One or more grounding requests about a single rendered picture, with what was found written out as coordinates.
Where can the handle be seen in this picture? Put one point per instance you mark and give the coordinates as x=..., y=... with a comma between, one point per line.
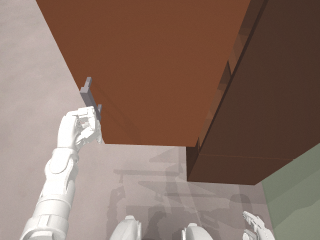
x=88, y=98

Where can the left robot hand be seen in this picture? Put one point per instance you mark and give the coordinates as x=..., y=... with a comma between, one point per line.
x=70, y=128

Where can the right robot shin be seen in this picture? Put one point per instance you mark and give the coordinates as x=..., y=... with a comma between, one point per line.
x=192, y=224

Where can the robot left forearm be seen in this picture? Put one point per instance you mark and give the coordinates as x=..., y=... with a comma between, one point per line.
x=50, y=218

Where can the cupboard door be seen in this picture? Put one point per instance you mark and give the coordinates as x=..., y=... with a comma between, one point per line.
x=155, y=64

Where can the robot left thigh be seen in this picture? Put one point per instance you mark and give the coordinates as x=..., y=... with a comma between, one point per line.
x=127, y=229

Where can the right robot hand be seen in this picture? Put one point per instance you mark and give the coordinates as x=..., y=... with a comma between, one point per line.
x=258, y=226

